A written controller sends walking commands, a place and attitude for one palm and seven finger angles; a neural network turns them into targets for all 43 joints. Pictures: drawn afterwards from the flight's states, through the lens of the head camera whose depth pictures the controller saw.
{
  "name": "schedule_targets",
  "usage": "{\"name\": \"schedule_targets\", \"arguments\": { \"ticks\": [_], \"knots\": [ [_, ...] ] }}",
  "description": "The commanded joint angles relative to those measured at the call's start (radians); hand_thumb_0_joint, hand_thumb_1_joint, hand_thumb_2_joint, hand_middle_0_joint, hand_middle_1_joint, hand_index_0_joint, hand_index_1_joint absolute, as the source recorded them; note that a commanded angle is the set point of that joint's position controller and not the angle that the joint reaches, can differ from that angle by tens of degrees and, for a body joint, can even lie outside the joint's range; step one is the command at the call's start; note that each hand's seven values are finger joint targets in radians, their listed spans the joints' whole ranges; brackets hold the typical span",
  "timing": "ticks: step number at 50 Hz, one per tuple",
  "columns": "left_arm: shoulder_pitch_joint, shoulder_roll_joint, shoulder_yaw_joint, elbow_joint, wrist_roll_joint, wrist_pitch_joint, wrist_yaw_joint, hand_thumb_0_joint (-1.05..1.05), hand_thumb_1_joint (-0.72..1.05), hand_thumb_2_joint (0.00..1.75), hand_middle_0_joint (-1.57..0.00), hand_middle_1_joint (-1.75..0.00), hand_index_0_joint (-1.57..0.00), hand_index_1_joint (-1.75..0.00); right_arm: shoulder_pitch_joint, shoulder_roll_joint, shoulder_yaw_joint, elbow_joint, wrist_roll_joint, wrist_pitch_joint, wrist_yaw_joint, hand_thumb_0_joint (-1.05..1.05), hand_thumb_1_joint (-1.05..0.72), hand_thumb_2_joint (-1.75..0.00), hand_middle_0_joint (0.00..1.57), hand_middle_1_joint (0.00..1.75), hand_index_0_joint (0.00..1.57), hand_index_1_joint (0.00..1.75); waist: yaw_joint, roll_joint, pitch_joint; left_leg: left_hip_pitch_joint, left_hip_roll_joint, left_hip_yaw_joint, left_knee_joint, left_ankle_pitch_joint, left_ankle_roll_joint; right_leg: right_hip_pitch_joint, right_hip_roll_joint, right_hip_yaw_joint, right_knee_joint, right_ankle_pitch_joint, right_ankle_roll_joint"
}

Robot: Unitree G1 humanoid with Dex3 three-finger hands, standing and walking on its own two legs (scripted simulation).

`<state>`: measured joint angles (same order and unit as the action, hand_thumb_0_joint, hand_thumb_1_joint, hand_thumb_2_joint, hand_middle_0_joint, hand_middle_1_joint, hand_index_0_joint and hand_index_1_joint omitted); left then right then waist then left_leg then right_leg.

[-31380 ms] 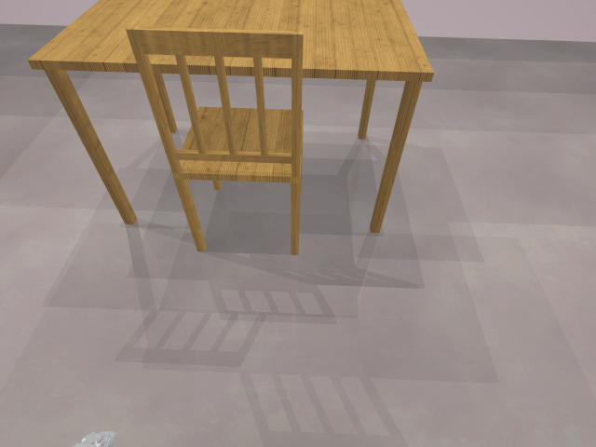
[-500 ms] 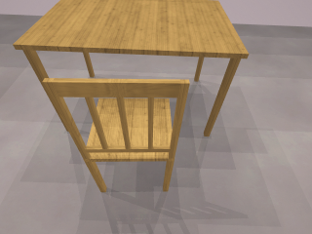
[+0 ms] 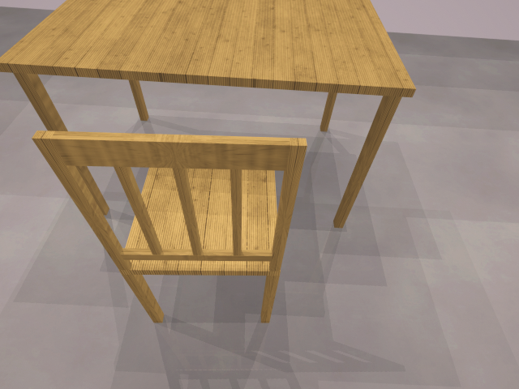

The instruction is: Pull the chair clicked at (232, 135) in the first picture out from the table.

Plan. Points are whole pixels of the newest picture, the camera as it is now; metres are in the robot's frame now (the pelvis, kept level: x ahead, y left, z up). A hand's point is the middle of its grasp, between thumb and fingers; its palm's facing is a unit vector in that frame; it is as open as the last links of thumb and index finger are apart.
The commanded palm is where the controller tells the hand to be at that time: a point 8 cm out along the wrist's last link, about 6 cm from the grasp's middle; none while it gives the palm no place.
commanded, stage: come to a stop and stand still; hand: left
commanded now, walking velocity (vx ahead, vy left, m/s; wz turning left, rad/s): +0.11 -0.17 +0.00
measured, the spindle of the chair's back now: (189, 216) +0.45 +0.17 -0.08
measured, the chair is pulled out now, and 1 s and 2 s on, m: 0.32 0.32 0.32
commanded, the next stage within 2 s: look again from close up in 1.54 s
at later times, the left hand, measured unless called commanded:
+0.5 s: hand out of the picture +0.02 +0.13 -0.16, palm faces +0.07 -0.98 -0.20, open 7.3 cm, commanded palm none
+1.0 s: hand out of the picture +0.04 +0.18 -0.16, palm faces +0.01 -0.97 -0.23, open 7.4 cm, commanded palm none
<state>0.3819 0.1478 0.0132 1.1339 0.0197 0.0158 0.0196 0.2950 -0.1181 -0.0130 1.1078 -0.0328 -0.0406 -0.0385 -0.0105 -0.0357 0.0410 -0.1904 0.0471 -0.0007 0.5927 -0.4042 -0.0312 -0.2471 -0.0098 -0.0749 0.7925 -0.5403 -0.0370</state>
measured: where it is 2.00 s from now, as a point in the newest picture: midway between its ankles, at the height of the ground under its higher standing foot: outside the picture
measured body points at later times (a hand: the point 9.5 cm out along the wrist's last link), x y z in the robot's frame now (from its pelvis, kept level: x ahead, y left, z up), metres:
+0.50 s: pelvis +0.03 -0.03 +0.01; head +0.05 -0.03 +0.46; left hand +0.01 +0.19 -0.14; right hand +0.07 -0.26 -0.14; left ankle +0.02 +0.07 -0.73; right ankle -0.01 -0.10 -0.73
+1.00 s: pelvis +0.00 -0.01 +0.01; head +0.01 -0.01 +0.46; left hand +0.04 +0.23 -0.14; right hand +0.00 -0.22 -0.15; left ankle +0.02 +0.08 -0.73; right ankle -0.01 -0.10 -0.73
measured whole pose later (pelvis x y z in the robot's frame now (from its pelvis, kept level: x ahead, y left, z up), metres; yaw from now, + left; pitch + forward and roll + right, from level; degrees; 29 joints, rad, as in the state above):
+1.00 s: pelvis +0.00 -0.01 +0.01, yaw +1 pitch +0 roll +0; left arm 0.28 0.17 -0.01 0.99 0.01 0.00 0.04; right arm 0.33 -0.15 0.01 1.05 -0.03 0.00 0.00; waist -0.01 0.01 0.02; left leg -0.27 -0.01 0.08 0.52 -0.26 0.05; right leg -0.22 -0.01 -0.09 0.53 -0.31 -0.03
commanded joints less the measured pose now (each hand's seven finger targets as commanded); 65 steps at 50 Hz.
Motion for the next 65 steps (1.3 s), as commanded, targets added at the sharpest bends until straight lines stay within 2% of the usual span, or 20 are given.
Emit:
{"name": "schedule_targets", "arguments": {
  "ticks": [1, 2, 3, 4, 5, 6, 10, 13, 15, 17, 25, 31, 32, 33, 34, 36, 40, 47, 54, 65],
  "knots": [
    [0.049, 0.044, 0.036, -0.086, -0.003, -0.028, -0.015, 0.0, 0.9, 0.9, -0.2, -0.3, -0.2, -0.3, 0.062, -0.194, -0.036, -0.008, -0.001, 0.016, -0.02, 0.0, -0.9, -0.9, 0.2, 0.3, 0.2, 0.3, 0.037, 0.199, 0.051, -0.025, 0.228, -0.188, -0.137, 0.581, 0.184, -0.032, -0.027, 0.009, -0.165, 0.063, -0.01],
    [0.142, 0.045, 0.038, -0.055, 0.001, -0.034, -0.014, 0.0, 0.9, 0.9, -0.2, -0.3, -0.2, -0.3, 0.013, -0.186, -0.034, -0.025, 0.008, 0.017, -0.016, 0.0, -0.9, -0.9, 0.2, 0.3, 0.2, 0.3, 0.084, 0.135, 0.009, -0.101, 0.145, -0.091, -0.019, 0.455, 0.123, 0.113, -0.019, 0.002, -0.348, 0.261, 0.01],
    [0.2, 0.107, 0.045, -0.024, 0.007, -0.046, 0.0, 0.0, 0.9, 0.9, -0.2, -0.3, -0.2, -0.3, 0.03, -0.116, -0.024, -0.041, 0.022, 0.014, -0.01, 0.0, -0.9, -0.9, 0.2, 0.3, 0.2, 0.3, 0.086, -0.098, -0.021, -0.241, 0.021, 0.032, 0.153, 0.24, 0.067, 0.269, -0.133, 0.146, -0.441, 0.48, 0.014],
    [0.213, 0.147, 0.041, -0.021, 0.001, -0.053, 0.01, 0.0, 0.9, 0.9, -0.2, -0.3, -0.2, -0.3, 0.011, -0.067, -0.011, -0.067, 0.03, 0.015, -0.007, 0.0, -0.9, -0.9, 0.2, 0.3, 0.2, 0.3, 0.081, -0.228, -0.033, -0.297, -0.041, 0.068, 0.282, -0.157, 0.041, 0.256, -0.314, 0.33, -0.502, 0.741, -0.054],
    [0.152, 0.138, 0.025, -0.033, 0.002, -0.055, 0.014, 0.0, 0.9, 0.9, -0.2, -0.3, -0.2, -0.3, 0.013, -0.061, -0.013, -0.053, 0.029, 0.021, -0.005, 0.0, -0.9, -0.9, 0.2, 0.3, 0.2, 0.3, 0.057, -0.141, -0.019, -0.239, -0.009, 0.02, 0.33, -0.194, 0.04, 0.149, -0.336, 0.326, -0.513, 0.697, -0.137],
    [0.087, 0.112, 0.019, -0.043, 0.004, -0.054, 0.018, 0.0, 0.9, 0.9, -0.2, -0.3, -0.2, -0.3, 0.0, -0.037, -0.011, -0.041, 0.027, 0.032, -0.006, 0.0, -0.9, -0.9, 0.2, 0.3, 0.2, 0.3, 0.038, -0.166, 0.07, -0.247, 0.009, 0.03, 0.348, -0.17, 0.037, 0.083, -0.32, 0.313, -0.519, 0.771, -0.15],
    [0.023, 0.093, 0.0, -0.056, 0.007, -0.056, 0.029, 0.0, 0.9, 0.9, -0.2, -0.3, -0.2, -0.3, 0.035, -0.015, 0.011, -0.001, 0.033, 0.033, 0.003, 0.0, -0.9, -0.9, 0.2, 0.3, 0.2, 0.3, 0.015, -0.049, 0.023, -0.129, 0.009, 0.058, 0.098, -0.05, 0.026, 0.137, -0.239, 0.124, -0.407, 1.099, -0.136],
    [-0.001, 0.112, 0.006, -0.064, -0.012, -0.047, 0.032, 0.0, 0.9, 0.9, -0.2, -0.3, -0.2, -0.3, 0.065, -0.031, 0.012, 0.011, 0.034, 0.033, 0.002, 0.0, -0.9, -0.9, 0.2, 0.3, 0.2, 0.3, 0.0, -0.015, -0.019, 0.018, 0.0, 0.071, -0.168, 0.262, 0.024, 0.129, -0.188, 0.088, -0.337, 1.004, -0.072],
    [0.013, 0.087, 0.006, -0.078, -0.014, -0.036, 0.033, 0.0, 0.9, 0.9, -0.2, -0.3, -0.2, -0.3, 0.043, -0.09, 0.004, -0.006, 0.031, 0.031, -0.005, 0.0, -0.9, -0.9, 0.2, 0.3, 0.2, 0.3, 0.024, 0.03, -0.025, 0.086, 0.089, 0.018, -0.166, 0.599, 0.057, 0.07, -0.146, 0.081, -0.343, 0.78, -0.015],
    [0.007, 0.089, 0.004, -0.078, -0.01, -0.026, 0.037, 0.0, 0.9, 0.9, -0.2, -0.3, -0.2, -0.3, 0.013, -0.093, 0.006, -0.016, 0.033, 0.031, -0.008, 0.0, -0.9, -0.9, 0.2, 0.3, 0.2, 0.3, 0.031, 0.129, 0.019, 0.054, 0.102, -0.006, -0.168, 0.66, 0.078, 0.071, -0.135, 0.09, -0.366, 0.659, 0.005],
    [0.022, 0.102, 0.003, -0.091, -0.006, -0.033, 0.038, 0.0, 0.9, 0.9, -0.2, -0.3, -0.2, -0.3, -0.003, -0.113, 0.0, -0.058, 0.03, 0.036, -0.001, 0.0, -0.9, -0.9, 0.2, 0.3, 0.2, 0.3, 0.026, 0.011, -0.055, 0.091, 0.089, 0.005, -0.196, 0.504, 0.06, 0.103, -0.16, 0.121, -0.397, 0.688, -0.013],
    [0.014, 0.093, -0.009, -0.084, -0.004, -0.035, 0.031, 0.0, 0.9, 0.9, -0.2, -0.3, -0.2, -0.3, -0.007, -0.103, 0.011, -0.04, 0.029, 0.034, 0.009, 0.0, -0.9, -0.9, 0.2, 0.3, 0.2, 0.3, 0.024, 0.001, 0.031, 0.058, 0.078, 0.0, -0.259, 0.352, 0.061, 0.063, -0.137, 0.121, -0.47, 0.502, -0.007],
    [0.062, 0.116, -0.006, -0.069, 0.011, -0.059, 0.064, 0.0, 0.9, 0.9, -0.2, -0.3, -0.2, -0.3, -0.094, -0.161, -0.001, -0.117, 0.03, 0.02, 0.016, 0.0, -0.9, -0.9, 0.2, 0.3, 0.2, 0.3, 0.042, 0.004, 0.07, -0.045, 0.068, 0.048, -0.013, 0.304, 0.037, 0.035, -0.193, 0.196, -0.451, 0.947, 0.061],
    [0.001, 0.176, 0.004, -0.125, 0.003, -0.066, 0.056, 0.0, 0.9, 0.9, -0.2, -0.3, -0.2, -0.3, -0.026, -0.111, -0.002, -0.14, 0.027, 0.04, 0.024, 0.0, -0.9, -0.9, 0.2, 0.3, 0.2, 0.3, -0.014, -0.025, -0.009, -0.079, 0.021, 0.02, 0.0, 0.081, 0.045, 0.067, -0.242, 0.23, -0.456, 0.756, 0.007],
    [-0.042, 0.161, 0.0, -0.151, 0.002, -0.068, 0.047, 0.0, 0.9, 0.9, -0.2, -0.3, -0.2, -0.3, -0.003, -0.116, -0.005, -0.136, 0.024, 0.044, 0.028, 0.0, -0.9, -0.9, 0.2, 0.3, 0.2, 0.3, -0.026, -0.018, -0.02, -0.068, 0.022, 0.025, 0.019, 0.06, 0.04, 0.013, -0.232, 0.21, -0.471, 0.53, -0.054],
    [-0.075, 0.164, 0.005, -0.182, 0.0, -0.07, 0.04, 0.0, 0.9, 0.9, -0.2, -0.3, -0.2, -0.3, 0.02, -0.109, 0.0, -0.134, 0.018, 0.041, 0.035, 0.0, -0.9, -0.9, 0.2, 0.3, 0.2, 0.3, -0.034, 0.049, -0.014, -0.026, 0.009, 0.039, -0.023, 0.143, 0.035, -0.03, -0.2, 0.195, -0.467, 0.391, -0.09],
    [-0.079, 0.141, 0.0, -0.186, -0.004, -0.043, 0.031, 0.0, 0.9, 0.9, -0.2, -0.3, -0.2, -0.3, 0.036, -0.124, 0.006, -0.137, 0.014, 0.034, 0.032, 0.0, -0.9, -0.9, 0.2, 0.3, 0.2, 0.3, -0.019, 0.042, 0.087, -0.077, 0.032, -0.022, -0.127, 0.109, 0.06, -0.109, -0.12, 0.147, -0.444, 0.094, -0.051],
    [-0.047, 0.119, -0.001, -0.178, -0.004, -0.024, 0.022, 0.0, 0.9, 0.9, -0.2, -0.3, -0.2, -0.3, 0.035, -0.146, 0.01, -0.124, 0.01, 0.024, 0.027, 0.0, -0.9, -0.9, 0.2, 0.3, 0.2, 0.3, 0.018, 0.035, 0.08, -0.175, 0.052, -0.089, -0.251, 0.008, 0.088, -0.019, -0.076, 0.108, -0.384, 0.116, -0.019],
    [-0.032, 0.106, -0.005, -0.151, -0.007, -0.031, 0.023, 0.0, 0.9, 0.9, -0.2, -0.3, -0.2, -0.3, 0.057, -0.134, 0.013, -0.078, 0.018, 0.005, 0.018, 0.0, -0.9, -0.9, 0.2, 0.3, 0.2, 0.3, 0.025, 0.043, -0.019, -0.077, 0.065, -0.075, -0.23, 0.22, 0.096, 0.05, -0.084, 0.09, -0.362, 0.294, -0.007],
    [-0.016, 0.096, -0.01, -0.088, -0.006, -0.032, 0.029, 0.0, 0.9, 0.9, -0.2, -0.3, -0.2, -0.3, 0.053, -0.122, 0.014, -0.02, 0.025, 0.002, 0.008, 0.0, -0.9, -0.9, 0.2, 0.3, 0.2, 0.3, 0.014, 0.029, -0.003, 0.025, 0.064, -0.043, -0.2, 0.417, 0.091, 0.048, -0.098, 0.091, -0.38, 0.408, 0.004]
  ]
}}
